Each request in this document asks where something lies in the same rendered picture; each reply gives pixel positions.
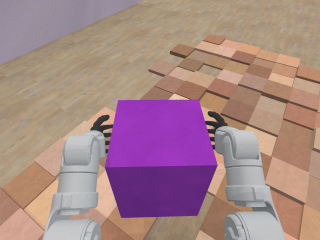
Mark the left robot forearm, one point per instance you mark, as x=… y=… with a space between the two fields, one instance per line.
x=76 y=192

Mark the right robot forearm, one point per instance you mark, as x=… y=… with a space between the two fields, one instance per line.
x=246 y=185

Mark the robot left hand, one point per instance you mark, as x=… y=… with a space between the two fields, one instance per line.
x=98 y=127

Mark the robot right hand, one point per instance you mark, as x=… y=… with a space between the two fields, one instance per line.
x=220 y=123

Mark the robot left upper arm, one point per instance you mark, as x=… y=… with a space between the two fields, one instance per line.
x=74 y=229

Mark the carton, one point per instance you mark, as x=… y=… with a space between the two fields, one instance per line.
x=160 y=160

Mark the robot right upper arm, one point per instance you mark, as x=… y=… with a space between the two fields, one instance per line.
x=252 y=225

